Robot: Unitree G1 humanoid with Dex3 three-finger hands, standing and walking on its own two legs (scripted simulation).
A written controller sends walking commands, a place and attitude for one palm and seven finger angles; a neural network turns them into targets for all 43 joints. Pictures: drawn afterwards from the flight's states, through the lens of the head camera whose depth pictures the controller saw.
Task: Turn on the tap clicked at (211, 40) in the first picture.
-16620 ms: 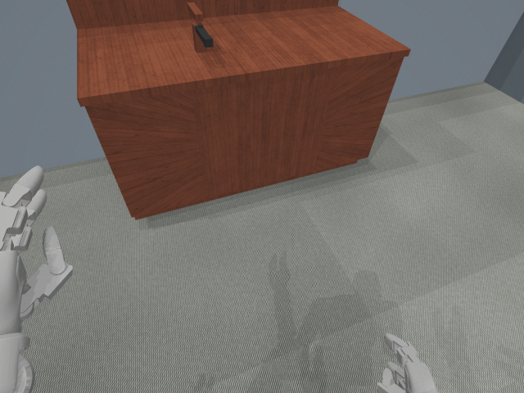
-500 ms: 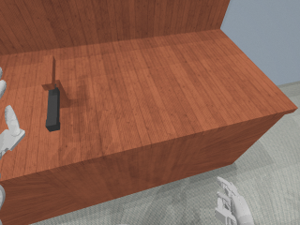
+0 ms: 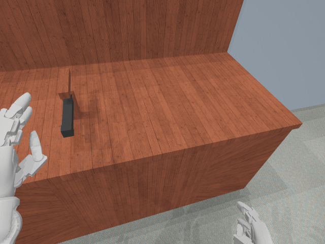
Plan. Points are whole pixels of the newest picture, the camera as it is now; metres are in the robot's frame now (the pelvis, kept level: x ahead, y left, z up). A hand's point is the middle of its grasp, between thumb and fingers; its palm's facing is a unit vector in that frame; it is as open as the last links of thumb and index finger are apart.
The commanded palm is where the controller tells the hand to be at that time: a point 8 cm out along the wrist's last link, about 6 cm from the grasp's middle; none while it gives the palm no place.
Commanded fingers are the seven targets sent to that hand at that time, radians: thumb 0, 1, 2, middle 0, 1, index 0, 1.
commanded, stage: come to a stop and stand still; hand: left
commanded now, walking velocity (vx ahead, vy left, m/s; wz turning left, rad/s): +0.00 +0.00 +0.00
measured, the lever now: (67, 130) +0.39 +0.31 +0.03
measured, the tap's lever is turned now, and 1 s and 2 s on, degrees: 0 0 0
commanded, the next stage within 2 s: look again from close up in 1.08 s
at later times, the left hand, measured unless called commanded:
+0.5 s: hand (30, 151) +0.23 +0.27 +0.17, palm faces +0.47 -0.82 -0.34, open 7.5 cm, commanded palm +0.17 +0.30 +0.18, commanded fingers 0.00 0.90 0.90 -0.20 -0.30 -0.20 -0.30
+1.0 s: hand (55, 130) +0.28 +0.25 +0.16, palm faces +0.41 -0.83 -0.38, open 7.5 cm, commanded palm +0.23 +0.28 +0.18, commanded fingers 0.00 0.90 0.90 -0.20 -0.30 -0.20 -0.30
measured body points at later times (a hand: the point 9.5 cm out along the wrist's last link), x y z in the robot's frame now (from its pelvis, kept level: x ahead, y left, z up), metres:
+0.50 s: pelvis +0.03 +0.01 +0.00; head +0.03 +0.03 +0.45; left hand +0.20 +0.31 +0.18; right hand +0.21 -0.19 -0.07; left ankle +0.07 +0.07 -0.74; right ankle +0.08 -0.12 -0.74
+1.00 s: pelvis +0.08 -0.01 +0.00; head +0.11 +0.02 +0.45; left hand +0.26 +0.29 +0.18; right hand +0.28 -0.22 -0.06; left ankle +0.07 +0.07 -0.74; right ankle +0.08 -0.12 -0.74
